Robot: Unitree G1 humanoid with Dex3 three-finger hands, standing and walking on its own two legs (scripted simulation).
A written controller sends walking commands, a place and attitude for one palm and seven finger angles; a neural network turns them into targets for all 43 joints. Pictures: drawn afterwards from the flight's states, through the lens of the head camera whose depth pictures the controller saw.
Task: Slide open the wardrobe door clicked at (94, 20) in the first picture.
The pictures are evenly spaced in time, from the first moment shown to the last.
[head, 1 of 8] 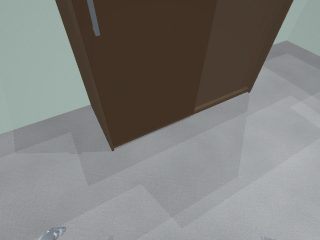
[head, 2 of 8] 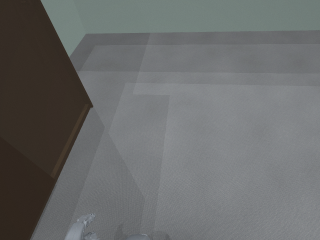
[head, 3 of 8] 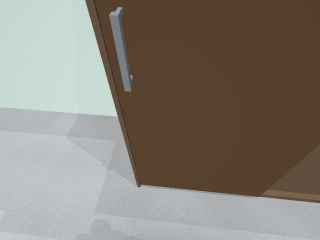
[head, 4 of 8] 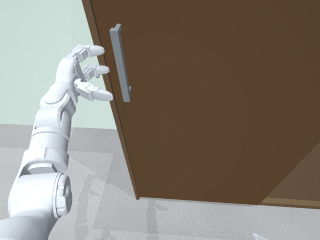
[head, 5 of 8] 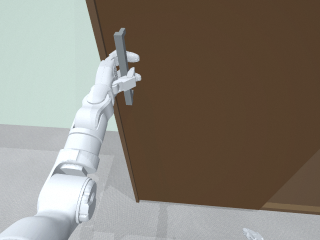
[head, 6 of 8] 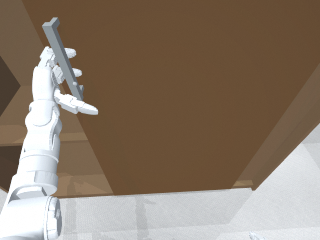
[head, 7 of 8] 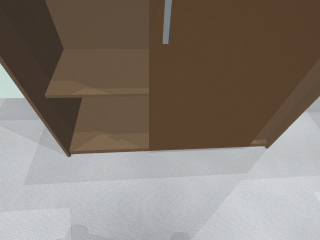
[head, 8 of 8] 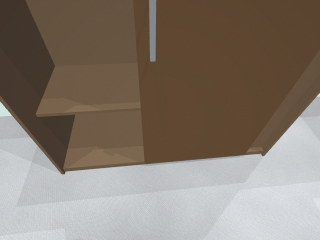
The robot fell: no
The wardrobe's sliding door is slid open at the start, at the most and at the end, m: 0.00 0.54 0.54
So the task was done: yes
